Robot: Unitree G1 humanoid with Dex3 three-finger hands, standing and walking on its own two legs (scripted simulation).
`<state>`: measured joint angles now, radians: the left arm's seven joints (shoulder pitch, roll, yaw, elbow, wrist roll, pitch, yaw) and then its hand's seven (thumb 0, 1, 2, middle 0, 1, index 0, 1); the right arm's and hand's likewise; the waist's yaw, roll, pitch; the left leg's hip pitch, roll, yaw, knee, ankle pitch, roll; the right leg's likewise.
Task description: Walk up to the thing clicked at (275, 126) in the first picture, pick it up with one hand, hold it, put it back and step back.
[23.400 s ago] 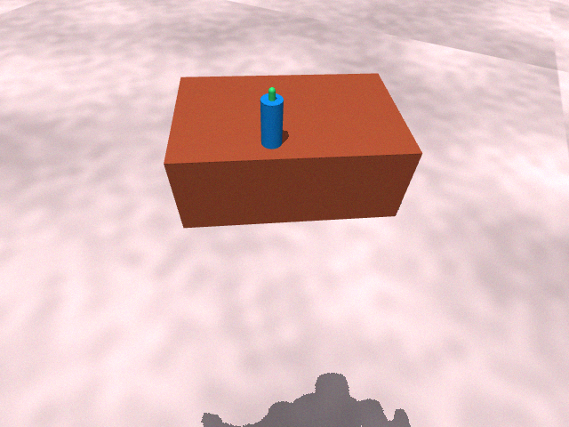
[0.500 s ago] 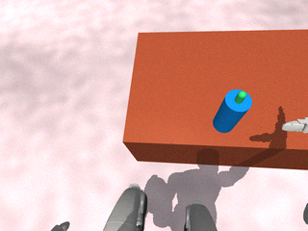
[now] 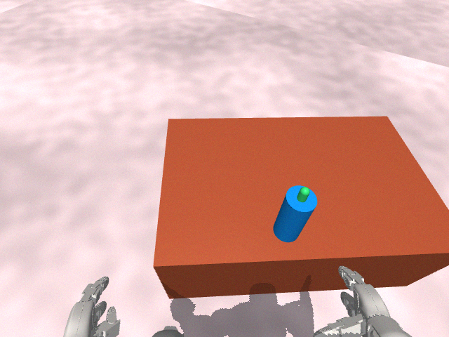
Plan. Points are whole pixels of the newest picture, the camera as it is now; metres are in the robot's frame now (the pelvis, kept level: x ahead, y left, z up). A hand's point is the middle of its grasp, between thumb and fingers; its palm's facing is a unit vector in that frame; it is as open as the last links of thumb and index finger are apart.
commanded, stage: home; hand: right
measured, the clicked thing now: (294, 211) +0.47 -0.20 -0.22
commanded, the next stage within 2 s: none
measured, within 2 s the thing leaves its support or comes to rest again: neither
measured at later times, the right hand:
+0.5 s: hand (331, 334) +0.15 -0.18 -0.06, palm faces +0.04 +0.98 -0.20, open 17.4 cm
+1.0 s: hand (338, 334) +0.15 -0.19 -0.06, palm faces +0.04 +0.97 -0.22, open 17.4 cm
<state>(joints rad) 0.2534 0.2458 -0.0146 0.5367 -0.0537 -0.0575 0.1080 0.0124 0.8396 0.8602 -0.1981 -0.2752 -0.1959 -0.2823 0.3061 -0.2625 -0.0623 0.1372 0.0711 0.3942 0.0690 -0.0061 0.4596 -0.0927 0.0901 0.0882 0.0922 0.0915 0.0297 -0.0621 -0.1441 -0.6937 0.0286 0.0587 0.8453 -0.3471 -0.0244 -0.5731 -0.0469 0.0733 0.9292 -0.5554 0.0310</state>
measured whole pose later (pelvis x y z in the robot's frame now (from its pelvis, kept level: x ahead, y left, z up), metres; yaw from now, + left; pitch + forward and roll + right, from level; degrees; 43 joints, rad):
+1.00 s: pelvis -0.01 +0.00 -0.01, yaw +0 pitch +10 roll +3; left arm 0.27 0.22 -0.03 0.52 -0.01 -0.23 0.16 0.02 0.90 0.90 -0.21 -0.30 -0.21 -0.30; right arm 0.49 -0.23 -0.03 -0.16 0.04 0.48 -0.01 -0.01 0.53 -0.06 0.06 0.05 0.06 0.06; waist 0.03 -0.05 -0.15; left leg -0.74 0.04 0.06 0.93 -0.37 -0.03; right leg -0.62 -0.04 0.08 1.03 -0.59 0.03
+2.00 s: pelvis -0.01 +0.00 -0.01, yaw +0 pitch +10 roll +2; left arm 0.27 0.23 -0.02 0.54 -0.01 -0.24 0.16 0.02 0.90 0.90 -0.21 -0.30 -0.21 -0.30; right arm 0.50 -0.23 -0.03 -0.16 0.05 0.48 -0.01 -0.01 0.52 -0.07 0.06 0.05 0.06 0.06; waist 0.03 -0.05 -0.15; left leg -0.74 0.03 0.06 0.94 -0.37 -0.02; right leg -0.62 -0.04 0.08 1.03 -0.59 0.03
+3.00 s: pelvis -0.02 +0.01 +0.04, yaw -1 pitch -4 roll -1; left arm 0.20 0.32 0.02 1.03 0.03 0.02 0.01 0.01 0.91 0.90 -0.21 -0.30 -0.21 -0.31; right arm 0.20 -0.30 -0.02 1.03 -0.03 -0.01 -0.03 0.00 0.52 -0.06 0.06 0.05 0.06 0.06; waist -0.01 -0.03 0.06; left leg -0.26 0.06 0.05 0.53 -0.20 -0.02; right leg -0.10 -0.01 0.06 0.50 -0.33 0.04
